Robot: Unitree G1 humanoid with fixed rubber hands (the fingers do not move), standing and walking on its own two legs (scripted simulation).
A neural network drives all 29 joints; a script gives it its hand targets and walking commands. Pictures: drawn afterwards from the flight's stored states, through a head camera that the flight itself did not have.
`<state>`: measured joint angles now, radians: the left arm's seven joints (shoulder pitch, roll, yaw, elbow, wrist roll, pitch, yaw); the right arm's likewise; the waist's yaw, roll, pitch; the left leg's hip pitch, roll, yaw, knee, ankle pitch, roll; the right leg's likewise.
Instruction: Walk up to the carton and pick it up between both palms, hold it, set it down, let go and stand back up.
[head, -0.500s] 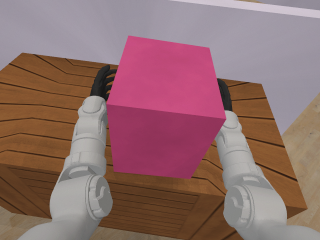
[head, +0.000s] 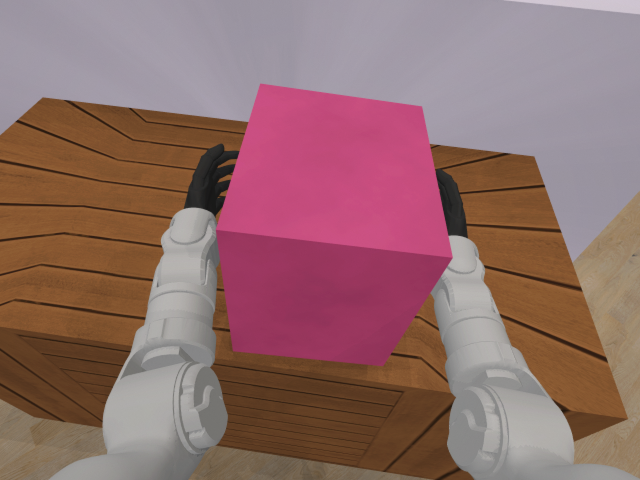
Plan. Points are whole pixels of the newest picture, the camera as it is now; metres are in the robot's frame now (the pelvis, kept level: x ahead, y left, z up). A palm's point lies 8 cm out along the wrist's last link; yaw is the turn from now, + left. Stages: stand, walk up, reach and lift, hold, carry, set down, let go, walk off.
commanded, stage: set down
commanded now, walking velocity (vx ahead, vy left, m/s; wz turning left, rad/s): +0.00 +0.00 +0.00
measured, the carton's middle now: (324, 232) +0.42 +0.01 +0.05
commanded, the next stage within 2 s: none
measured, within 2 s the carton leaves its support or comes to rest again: rests again in 0.82 s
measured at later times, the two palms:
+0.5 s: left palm (205, 215) +0.41 +0.17 +0.10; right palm (447, 244) +0.38 -0.14 +0.08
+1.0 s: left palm (206, 220) +0.41 +0.17 +0.09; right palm (444, 244) +0.39 -0.14 +0.08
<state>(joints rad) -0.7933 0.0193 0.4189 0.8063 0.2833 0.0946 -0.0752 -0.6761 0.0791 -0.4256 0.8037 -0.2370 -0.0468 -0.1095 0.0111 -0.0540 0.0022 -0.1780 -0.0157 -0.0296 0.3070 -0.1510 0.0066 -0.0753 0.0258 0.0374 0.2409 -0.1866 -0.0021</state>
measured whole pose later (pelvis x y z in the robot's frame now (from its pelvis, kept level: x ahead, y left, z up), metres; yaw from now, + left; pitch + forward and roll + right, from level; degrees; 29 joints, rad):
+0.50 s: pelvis +0.00 +0.00 +0.00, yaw +0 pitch +2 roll +0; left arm -0.80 0.00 0.45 0.84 0.33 0.05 -0.09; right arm -0.66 0.11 -0.51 0.81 -0.31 -0.11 -0.08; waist 0.02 -0.06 0.01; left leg -0.19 -0.02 -0.02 0.30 -0.14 0.01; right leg -0.10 0.02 0.04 0.24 -0.18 0.00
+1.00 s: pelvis +0.00 +0.00 +0.00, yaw -1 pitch +3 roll +0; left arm -0.79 0.01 0.49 0.89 0.35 -0.04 -0.10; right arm -0.66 0.13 -0.57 0.83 -0.37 -0.17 -0.07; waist 0.02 -0.06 0.01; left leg -0.21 -0.01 -0.02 0.31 -0.15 0.01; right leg -0.12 0.02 0.04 0.25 -0.18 0.00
